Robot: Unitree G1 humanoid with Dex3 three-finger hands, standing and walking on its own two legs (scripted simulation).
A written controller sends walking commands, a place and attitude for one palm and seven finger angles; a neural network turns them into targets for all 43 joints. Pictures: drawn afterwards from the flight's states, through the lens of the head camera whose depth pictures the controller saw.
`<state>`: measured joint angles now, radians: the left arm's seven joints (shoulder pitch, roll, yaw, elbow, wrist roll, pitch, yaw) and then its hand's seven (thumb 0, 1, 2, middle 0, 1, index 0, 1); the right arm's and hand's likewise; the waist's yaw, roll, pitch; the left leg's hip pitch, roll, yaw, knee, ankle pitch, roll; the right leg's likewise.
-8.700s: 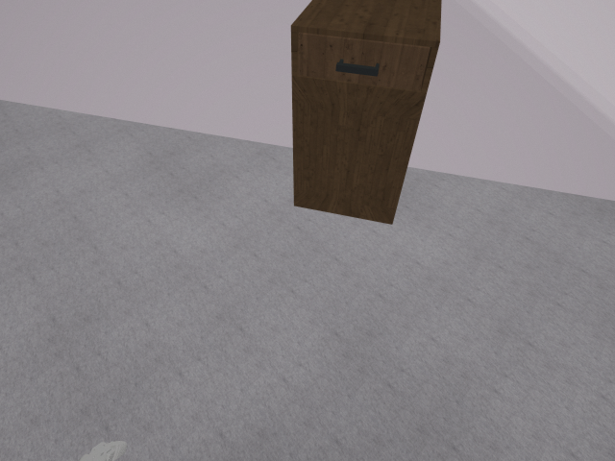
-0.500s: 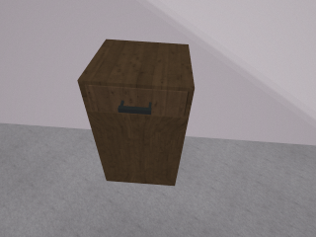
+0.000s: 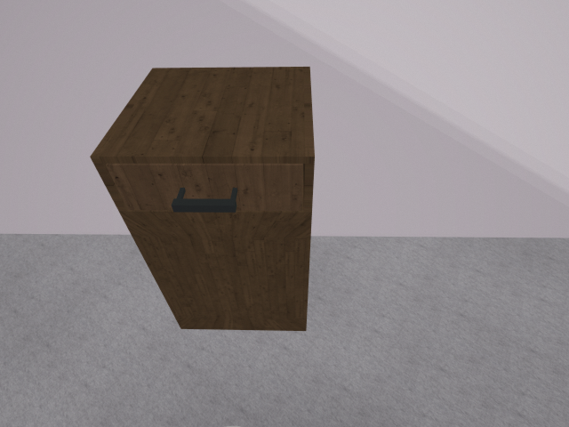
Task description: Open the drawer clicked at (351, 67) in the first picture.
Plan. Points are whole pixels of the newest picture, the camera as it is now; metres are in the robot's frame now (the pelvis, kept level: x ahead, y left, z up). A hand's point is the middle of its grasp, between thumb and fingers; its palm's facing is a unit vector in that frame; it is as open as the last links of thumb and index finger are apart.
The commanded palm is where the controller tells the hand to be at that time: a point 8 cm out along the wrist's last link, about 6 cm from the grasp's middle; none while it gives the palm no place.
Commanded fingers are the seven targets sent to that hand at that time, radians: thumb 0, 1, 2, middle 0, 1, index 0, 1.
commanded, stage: shuffle to correct the standing spot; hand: left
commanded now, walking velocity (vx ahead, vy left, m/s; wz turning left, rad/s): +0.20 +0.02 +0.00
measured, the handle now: (206, 198) +0.59 +0.21 -0.05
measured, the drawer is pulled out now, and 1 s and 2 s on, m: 0.00 0.00 0.00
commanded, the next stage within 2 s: come to a stop and stand still in 0.08 s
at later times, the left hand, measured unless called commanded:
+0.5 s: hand out of the picture +0.08 +0.19 -0.18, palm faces +0.02 -0.99 -0.16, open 7.4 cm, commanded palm none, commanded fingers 0.00 0.90 0.90 -0.20 -0.30 -0.20 -0.30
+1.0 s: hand out of the picture +0.06 +0.12 -0.17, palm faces -0.01 -0.98 -0.22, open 7.2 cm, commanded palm none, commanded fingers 0.00 0.90 0.90 -0.20 -0.30 -0.20 -0.30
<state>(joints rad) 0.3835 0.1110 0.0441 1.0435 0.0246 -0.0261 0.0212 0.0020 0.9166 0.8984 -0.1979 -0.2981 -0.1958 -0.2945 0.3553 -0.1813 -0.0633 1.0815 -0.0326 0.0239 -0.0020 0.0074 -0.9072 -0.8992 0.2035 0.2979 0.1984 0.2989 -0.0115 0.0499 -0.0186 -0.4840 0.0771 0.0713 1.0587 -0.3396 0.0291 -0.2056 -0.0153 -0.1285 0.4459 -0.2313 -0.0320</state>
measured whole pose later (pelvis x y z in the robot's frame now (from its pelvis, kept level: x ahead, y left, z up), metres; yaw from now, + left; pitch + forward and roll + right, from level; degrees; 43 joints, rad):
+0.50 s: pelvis +0.07 +0.03 +0.00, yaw -2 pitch -1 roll -1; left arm 0.29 0.14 0.04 1.05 0.03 0.05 0.03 0.00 0.91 0.90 -0.20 -0.30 -0.20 -0.29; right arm 0.18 -0.15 -0.02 1.02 -0.01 -0.01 -0.07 -0.01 -0.96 -0.90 0.21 0.30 0.20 0.30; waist 0.01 -0.02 0.06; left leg -0.26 0.02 0.18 0.45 -0.19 0.09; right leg -0.39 -0.04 -0.02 0.93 -0.43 0.03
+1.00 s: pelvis +0.02 -0.05 +0.00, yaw -2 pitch -1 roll -1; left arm 0.27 0.15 0.03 1.04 0.02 0.02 0.03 0.00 0.94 0.90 -0.20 -0.30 -0.20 -0.30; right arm 0.34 -0.16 -0.04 1.10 -0.02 0.05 -0.02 0.00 -0.91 -0.90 0.20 0.30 0.20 0.30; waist -0.03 0.04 0.00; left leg -0.28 0.06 0.04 0.64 -0.32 -0.01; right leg -0.19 0.01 -0.09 0.47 -0.27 -0.04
